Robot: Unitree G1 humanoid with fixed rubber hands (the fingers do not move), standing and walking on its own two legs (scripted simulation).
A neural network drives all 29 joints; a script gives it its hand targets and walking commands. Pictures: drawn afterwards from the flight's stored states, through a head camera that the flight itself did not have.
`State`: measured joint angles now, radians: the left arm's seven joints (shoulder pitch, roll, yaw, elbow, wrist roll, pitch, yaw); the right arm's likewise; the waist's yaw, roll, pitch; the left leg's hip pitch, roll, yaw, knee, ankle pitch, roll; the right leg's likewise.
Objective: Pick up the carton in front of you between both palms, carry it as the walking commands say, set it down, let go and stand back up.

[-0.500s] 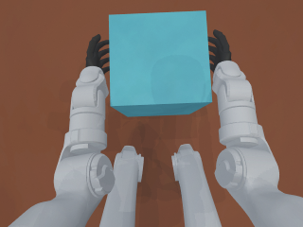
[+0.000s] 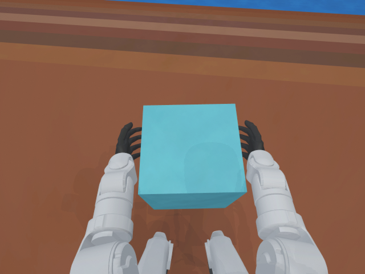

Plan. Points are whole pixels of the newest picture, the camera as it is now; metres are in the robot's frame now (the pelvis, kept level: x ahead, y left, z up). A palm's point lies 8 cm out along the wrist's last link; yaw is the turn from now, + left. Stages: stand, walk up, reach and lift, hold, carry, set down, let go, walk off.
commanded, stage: reach and lift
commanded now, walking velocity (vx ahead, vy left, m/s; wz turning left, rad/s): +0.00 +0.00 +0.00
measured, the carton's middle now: (189, 163) +0.39 +0.00 -0.11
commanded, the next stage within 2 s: hold in 1.54 s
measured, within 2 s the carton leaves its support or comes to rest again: neither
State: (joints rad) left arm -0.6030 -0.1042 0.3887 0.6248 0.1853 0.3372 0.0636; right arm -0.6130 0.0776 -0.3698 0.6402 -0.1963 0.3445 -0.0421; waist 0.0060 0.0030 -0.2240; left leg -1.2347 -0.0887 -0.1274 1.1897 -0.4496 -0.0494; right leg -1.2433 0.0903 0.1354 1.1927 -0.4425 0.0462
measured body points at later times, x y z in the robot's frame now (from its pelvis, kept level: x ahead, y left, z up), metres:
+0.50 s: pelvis +0.04 +0.00 +0.11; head +0.04 +0.00 +0.56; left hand +0.35 +0.15 +0.10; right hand +0.35 -0.15 +0.10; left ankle +0.05 +0.14 -0.63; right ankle +0.06 -0.13 -0.63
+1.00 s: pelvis +0.03 +0.00 +0.11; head +0.01 +0.00 +0.56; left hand +0.34 +0.15 +0.13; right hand +0.34 -0.15 +0.13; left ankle +0.05 +0.14 -0.63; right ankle +0.06 -0.13 -0.63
